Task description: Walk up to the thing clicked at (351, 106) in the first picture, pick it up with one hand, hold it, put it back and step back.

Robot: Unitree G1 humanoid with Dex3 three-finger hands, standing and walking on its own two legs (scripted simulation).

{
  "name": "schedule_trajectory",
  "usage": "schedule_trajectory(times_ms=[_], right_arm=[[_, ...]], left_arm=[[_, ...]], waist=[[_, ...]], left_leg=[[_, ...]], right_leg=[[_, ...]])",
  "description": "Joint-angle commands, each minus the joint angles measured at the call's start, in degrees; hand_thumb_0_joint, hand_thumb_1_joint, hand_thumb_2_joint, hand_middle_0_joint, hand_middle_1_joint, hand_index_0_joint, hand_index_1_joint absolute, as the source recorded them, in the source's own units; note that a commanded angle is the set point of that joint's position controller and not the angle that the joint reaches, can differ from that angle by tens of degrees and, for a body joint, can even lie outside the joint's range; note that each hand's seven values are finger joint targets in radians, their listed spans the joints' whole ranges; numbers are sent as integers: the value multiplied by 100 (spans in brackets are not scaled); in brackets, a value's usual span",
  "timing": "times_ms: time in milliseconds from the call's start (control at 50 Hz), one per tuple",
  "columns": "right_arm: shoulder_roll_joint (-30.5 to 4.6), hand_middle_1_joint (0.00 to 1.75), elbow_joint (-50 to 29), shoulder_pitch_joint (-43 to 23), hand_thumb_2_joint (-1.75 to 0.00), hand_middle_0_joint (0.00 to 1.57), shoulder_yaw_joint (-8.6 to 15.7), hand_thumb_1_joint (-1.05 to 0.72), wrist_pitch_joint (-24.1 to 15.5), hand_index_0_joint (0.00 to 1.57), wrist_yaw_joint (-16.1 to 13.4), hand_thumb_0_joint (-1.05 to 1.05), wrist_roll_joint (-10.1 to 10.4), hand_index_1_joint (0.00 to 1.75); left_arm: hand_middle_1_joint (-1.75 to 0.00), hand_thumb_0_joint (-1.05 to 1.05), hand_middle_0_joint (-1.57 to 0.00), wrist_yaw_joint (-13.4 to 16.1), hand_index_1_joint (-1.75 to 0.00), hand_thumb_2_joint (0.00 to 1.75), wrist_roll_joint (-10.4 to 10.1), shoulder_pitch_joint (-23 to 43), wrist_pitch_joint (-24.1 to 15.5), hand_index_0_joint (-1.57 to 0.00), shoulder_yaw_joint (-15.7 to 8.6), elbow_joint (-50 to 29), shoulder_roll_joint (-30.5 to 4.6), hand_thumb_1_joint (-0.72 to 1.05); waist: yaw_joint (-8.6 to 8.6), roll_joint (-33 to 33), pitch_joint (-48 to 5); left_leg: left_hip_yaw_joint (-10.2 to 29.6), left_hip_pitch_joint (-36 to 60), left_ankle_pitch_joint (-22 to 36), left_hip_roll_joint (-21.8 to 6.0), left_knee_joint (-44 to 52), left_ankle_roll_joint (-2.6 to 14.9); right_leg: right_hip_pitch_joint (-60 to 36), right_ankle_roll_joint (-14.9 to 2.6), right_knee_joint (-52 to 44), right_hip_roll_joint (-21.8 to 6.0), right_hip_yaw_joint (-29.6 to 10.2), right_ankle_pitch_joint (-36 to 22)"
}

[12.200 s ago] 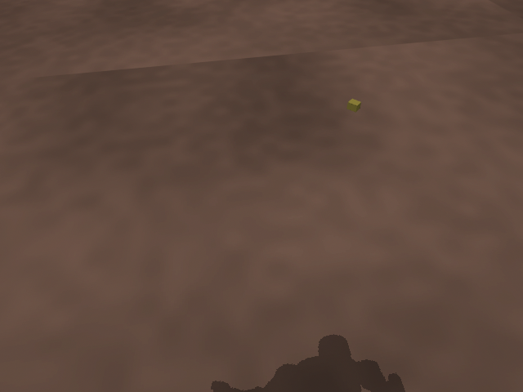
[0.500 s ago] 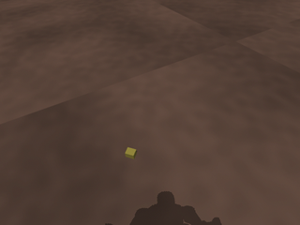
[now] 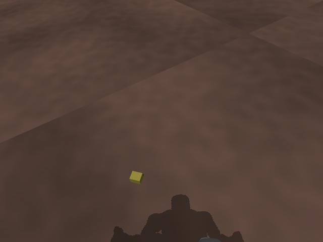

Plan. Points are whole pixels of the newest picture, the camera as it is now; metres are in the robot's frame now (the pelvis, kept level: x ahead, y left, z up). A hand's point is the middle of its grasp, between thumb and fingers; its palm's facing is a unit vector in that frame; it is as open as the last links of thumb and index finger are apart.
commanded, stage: walk up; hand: left
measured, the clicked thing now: (136, 177) +0.63 +0.20 -0.73
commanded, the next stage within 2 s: stand in 1.82 s
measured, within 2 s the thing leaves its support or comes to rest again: neither
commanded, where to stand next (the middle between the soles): +0.22 +0.02 m, yaw +0 degrees
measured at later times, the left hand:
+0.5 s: hand out of the picture +0.17 +0.29 -0.15, palm faces -0.06 -0.93 -0.35, open 7.4 cm
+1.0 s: hand (86, 201) +0.29 +0.25 -0.13, palm faces -0.03 -0.94 -0.35, open 7.4 cm
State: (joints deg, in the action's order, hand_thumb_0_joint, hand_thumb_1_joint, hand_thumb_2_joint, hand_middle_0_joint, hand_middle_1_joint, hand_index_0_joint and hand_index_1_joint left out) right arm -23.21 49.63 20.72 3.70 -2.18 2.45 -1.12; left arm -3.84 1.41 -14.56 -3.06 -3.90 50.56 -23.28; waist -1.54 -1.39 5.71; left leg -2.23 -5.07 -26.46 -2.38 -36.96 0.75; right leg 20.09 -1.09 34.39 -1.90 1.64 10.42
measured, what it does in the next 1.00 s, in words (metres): walks ahead: left foot, then right foot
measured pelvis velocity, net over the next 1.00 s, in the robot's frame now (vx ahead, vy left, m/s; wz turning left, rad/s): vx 0.17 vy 0.00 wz -0.01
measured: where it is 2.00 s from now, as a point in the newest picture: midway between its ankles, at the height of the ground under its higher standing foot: outside the picture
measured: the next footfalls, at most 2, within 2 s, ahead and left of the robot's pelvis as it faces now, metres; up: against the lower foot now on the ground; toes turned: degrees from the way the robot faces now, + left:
left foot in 0.34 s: +0.22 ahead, +0.14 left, +0.00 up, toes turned -1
right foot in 0.58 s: +0.20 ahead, -0.13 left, +0.00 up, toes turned -4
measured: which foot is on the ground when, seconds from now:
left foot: down 0.00-0.00, up 0.02-0.32, down 0.34-1.00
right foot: down 0.00-0.34, up 0.36-0.56, down 0.58-1.00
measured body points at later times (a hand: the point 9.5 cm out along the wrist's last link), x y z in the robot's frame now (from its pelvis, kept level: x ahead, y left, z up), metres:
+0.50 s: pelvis +0.12 +0.02 +0.00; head +0.14 +0.04 +0.45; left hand +0.17 +0.34 -0.13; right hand +0.19 -0.30 -0.09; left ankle +0.18 +0.14 -0.72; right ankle +0.12 -0.11 -0.69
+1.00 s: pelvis +0.17 +0.00 +0.01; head +0.19 +0.00 +0.46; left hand +0.29 +0.30 -0.10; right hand +0.25 -0.30 -0.11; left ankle +0.18 +0.14 -0.72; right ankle +0.17 -0.12 -0.72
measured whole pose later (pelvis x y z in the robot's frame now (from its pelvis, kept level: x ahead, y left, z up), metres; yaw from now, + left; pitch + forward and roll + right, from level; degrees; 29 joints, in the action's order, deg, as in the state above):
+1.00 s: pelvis +0.17 +0.00 +0.01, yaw -1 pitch -2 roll +0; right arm -20.7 60.5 6.9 -0.5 -1.6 0.4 0.0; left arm -0.6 -0.2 -4.2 -0.7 0.0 58.9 -20.6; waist -0.3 0.0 4.1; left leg 0.1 -12.4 -14.3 -2.1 -29.0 -1.9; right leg 11.7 0.2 30.5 -1.7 1.7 16.5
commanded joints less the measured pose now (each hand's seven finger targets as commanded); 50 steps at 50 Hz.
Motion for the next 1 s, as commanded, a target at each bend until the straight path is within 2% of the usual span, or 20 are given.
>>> schedule_trajectory(times_ms=[0, 60, 100, 160, 220, 280, 300, 320, 340, 360, 420, 500, 540, 560, 580, 600, 620, 660, 700, 980], right_arm=[[-1258, 30, -674, -111, -90, 20, 262, -90, -127, 20, -163, 0, 57, 30], [-1224, 30, -394, 181, -90, 20, 268, -90, -112, 20, -106, 0, 151, 30], [-1108, 30, -305, 324, -90, 20, 271, -90, -92, 20, -17, 0, 77, 30], [-985, 30, -407, 69, -90, 20, 264, -90, -93, 20, 74, 0, -1, 30], [-845, 30, -412, -184, -90, 20, 245, -90, -146, 20, -13, 0, -5, 30], [-862, 30, -183, 181, -90, 20, 266, -90, -206, 20, -157, 0, -29, 30], [-1132, 30, -196, 222, -90, 20, 315, -90, -237, 20, -207, 0, -69, 30], [-1616, 30, -334, 395, -90, 20, 434, -90, -300, 20, -208, 0, -104, 30], [-1936, 30, -466, 153, -90, 20, 470, -90, -304, 20, -211, 0, -27, 30], [-1946, 30, -481, -73, -90, 20, 512, -90, -269, 20, -212, 0, 9, 30], [-1572, 30, -505, -448, -90, 20, 358, -90, -256, 20, -260, 0, -22, 30], [-1483, 30, -523, -687, -90, 20, 260, -90, -199, 20, -251, 0, -26, 30], [-1323, 30, -539, -959, -90, 20, 164, -90, -113, 20, -248, 0, 51, 30], [-1078, 30, -517, -928, -90, 20, 56, -90, -71, 20, -247, 0, 103, 30], [-818, 30, -536, -858, -90, 20, -24, -90, -44, 20, -246, 0, 149, 30], [-737, 30, -441, -833, -90, 20, -30, -90, 3, 20, -269, 0, 166, 30], [-976, 30, -217, -741, -90, 20, 48, -90, 11, 20, -303, 0, 154, 30], [-983, 30, 24, -647, -90, 20, 9, -90, -70, 20, -293, 0, 190, 30], [-1150, 30, 119, -815, -90, 20, 28, -90, -152, 20, -298, 0, 152, 30], [-1040, 30, 900, -1552, -90, 20, -171, -90, -84, 20, -295, 0, 130, 30]], left_arm=[[-30, 0, -20, 219, -30, 90, -82, -1043, -212, -20, -579, -431, -2040, 90], [-30, 0, -20, 261, -30, 90, -151, -419, -207, -20, -417, -613, -1511, 90], [-30, 0, -20, 242, -30, 90, -102, -368, -227, -20, -382, -665, -1453, 90], [-30, 0, -20, 220, -30, 90, -38, -376, -227, -20, -410, -800, -1480, 90], [-30, 0, -20, 262, -30, 90, -43, -277, -144, -20, -287, -836, -1374, 90], [-30, 0, -20, 303, -30, 90, -107, 89, 21, -20, -122, -854, -1084, 90], [-30, 0, -20, 308, -30, 90, -129, -77, 70, -20, -32, -831, -817, 90], [-30, 0, -20, 284, -30, 90, -120, -360, 75, -20, 39, -922, -603, 90], [-30, 0, -20, 347, -30, 90, -121, -736, 150, -20, -94, -676, -1031, 90], [-30, 0, -20, 377, -30, 90, -92, -679, 178, -20, -172, -520, -1332, 90], [-30, 0, -20, 339, -30, 90, -95, -686, 148, -20, -187, -313, -1233, 90], [-30, 0, -20, 315, -30, 90, -69, -727, 107, -20, -154, -104, -962, 90], [-30, 0, -20, 357, -30, 90, -40, -781, 91, -20, -165, 77, -921, 90], [-30, 0, -20, 392, -30, 90, -2, -722, 57, -20, -198, 96, -993, 90], [-30, 0, -20, 417, -30, 90, 58, -535, 8, -20, -240, 19, -1278, 90], [-30, 0, -20, 403, -30, 90, 10, -86, -18, -20, -243, -102, -1628, 90], [-30, 0, -20, 375, -30, 90, -20, 365, -10, -20, -196, -192, -1640, 90], [-30, 0, -20, 392, -30, 90, -95, 586, 14, -20, -75, -119, -1298, 90], [-30, 0, -20, 378, -30, 90, -121, 445, 40, -20, 7, -5, -1066, 90], [-30, 0, -20, 391, -30, 90, -162, 1210, 151, -20, 66, 663, -999, 90]], waist=[[644, 1056, -407], [244, 765, -36], [180, 1078, -72], [278, 1148, -50], [304, 952, -225], [-45, 513, -572], [-72, -213, -617], [-54, -1210, -682], [55, -809, -689], [68, -679, -399], [191, -852, -295], [231, -1087, -601], [386, -787, -634], [451, -493, -624], [348, 328, -577], [158, 942, -380], [55, 824, -295], [-66, 542, -461], [88, 581, -841], [211, 177, -871]], left_leg=[[657, -2998, -612, 252, -3310, 185], [792, -2738, 227, -170, -2757, 155], [500, -2329, 514, -201, -2070, 32], [159, -2090, 576, -212, -947, -78], [-50, -1292, 1189, -42, -220, -93], [-113, 2, 1839, 198, 598, 6], [584, 163, 1528, -309, 1199, 139], [2536, 146, 874, -1524, 1860, 546], [3432, -269, -207, -2123, 2207, 1231], [3415, -606, -790, -2124, 2248, 1473], [2059, -720, 207, -1476, 1853, 1159], [1222, -1132, 1872, -1232, 1257, 1030], [861, -1677, 1652, -997, 816, 742], [790, -1964, 1590, -891, 514, 497], [479, -2218, 1243, -499, -102, 237], [146, -1952, 223, 74, -547, 13], [279, -1203, -49, 20, -709, 21], [340, -839, 1214, -122, 322, 85], [949, -509, 2402, -558, 680, 304], [699, -507, 2708, -472, 1353, 138]], right_leg=[[-1857, -1667, -2056, -2444, -4189, 1752], [-1059, -1281, -1990, -1545, -2233, 1336], [-681, -1210, -1940, -1236, -1500, 667], [-501, -1267, -1891, -1191, -1088, 599], [-94, -1129, -1296, -1162, -799, -641], [614, -759, -187, -787, -460, 61], [858, -481, 360, -443, -269, 688], [1192, -170, 1546, 248, -36, 1869], [1083, -152, 2147, 241, -397, 2456], [1093, -170, 2534, 31, -533, 2452], [970, -159, 1877, -209, -549, 1940], [-151, -87, 668, -30, -93, 1442], [-914, -121, -189, 152, 131, 593], [-1256, -181, -574, 59, -125, 341], [-1168, -397, -1081, -623, -1218, 330], [-346, -926, -1547, -1535, -2505, 872], [229, -1213, -1308, -1662, -2394, 568], [-14, -711, -780, -1036, -1242, -434], [-204, -290, -355, -520, -680, -878], [-1289, -152, -1169, -549, -500, -688]])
